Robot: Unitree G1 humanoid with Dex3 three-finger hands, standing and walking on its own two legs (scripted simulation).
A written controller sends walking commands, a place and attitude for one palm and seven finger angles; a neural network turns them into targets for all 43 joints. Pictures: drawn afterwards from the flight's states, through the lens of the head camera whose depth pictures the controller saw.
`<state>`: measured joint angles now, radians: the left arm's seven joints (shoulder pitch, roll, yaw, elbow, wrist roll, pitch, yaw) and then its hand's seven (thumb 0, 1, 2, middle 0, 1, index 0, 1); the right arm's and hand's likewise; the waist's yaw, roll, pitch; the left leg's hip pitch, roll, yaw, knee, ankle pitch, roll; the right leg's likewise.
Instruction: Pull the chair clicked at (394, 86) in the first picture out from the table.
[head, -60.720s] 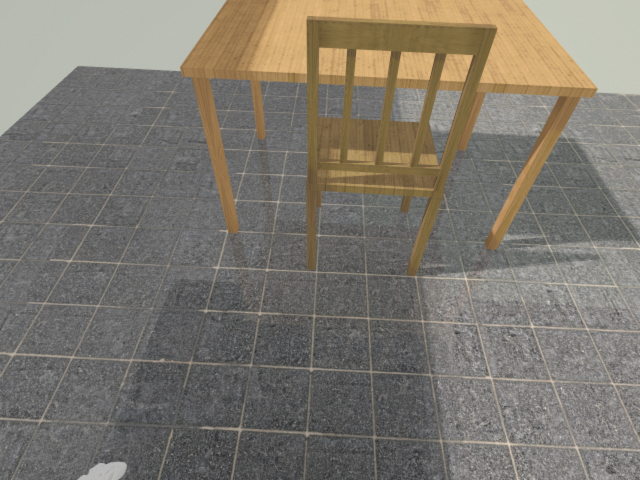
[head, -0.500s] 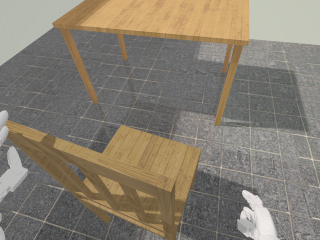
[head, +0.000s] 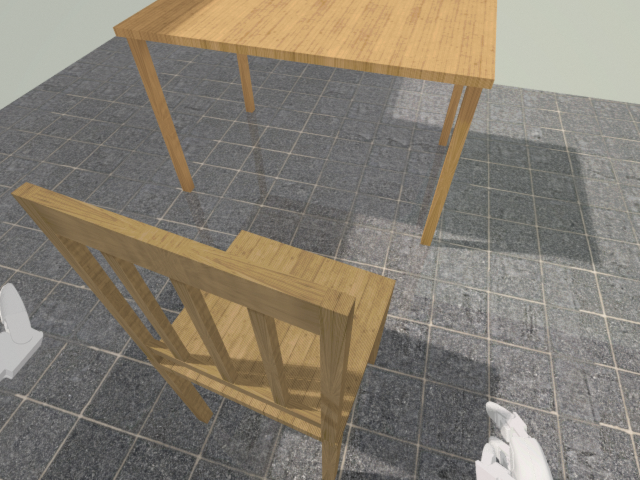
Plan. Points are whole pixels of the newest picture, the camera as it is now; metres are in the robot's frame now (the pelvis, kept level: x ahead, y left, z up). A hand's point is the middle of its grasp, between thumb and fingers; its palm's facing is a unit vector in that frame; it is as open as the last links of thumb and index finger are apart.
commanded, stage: step back with the hand held close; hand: left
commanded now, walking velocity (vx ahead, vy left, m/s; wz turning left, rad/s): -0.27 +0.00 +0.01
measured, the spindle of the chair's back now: (210, 336) +0.32 +0.20 -0.06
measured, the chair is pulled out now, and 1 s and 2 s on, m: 0.74 0.74 0.74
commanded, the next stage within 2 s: stop stepping back and stand still in 1.90 s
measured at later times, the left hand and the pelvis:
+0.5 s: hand (25, 340) +0.19 +0.27 +0.17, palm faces +0.48 -0.71 -0.52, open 7.4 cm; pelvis -0.01 +0.00 -0.01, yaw +1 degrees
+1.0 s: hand (35, 339) +0.19 +0.26 +0.18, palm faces +0.51 -0.72 -0.47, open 7.4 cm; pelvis -0.01 -0.01 -0.01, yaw +1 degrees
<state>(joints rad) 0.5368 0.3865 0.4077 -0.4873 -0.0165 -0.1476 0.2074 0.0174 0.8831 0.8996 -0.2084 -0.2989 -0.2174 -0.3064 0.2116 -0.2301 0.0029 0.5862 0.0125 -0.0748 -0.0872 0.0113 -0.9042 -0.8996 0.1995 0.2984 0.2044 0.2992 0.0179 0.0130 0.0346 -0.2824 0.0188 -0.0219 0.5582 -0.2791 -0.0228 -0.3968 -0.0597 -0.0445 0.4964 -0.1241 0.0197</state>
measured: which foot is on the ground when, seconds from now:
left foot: down 0.00-1.00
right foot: down 0.00-1.00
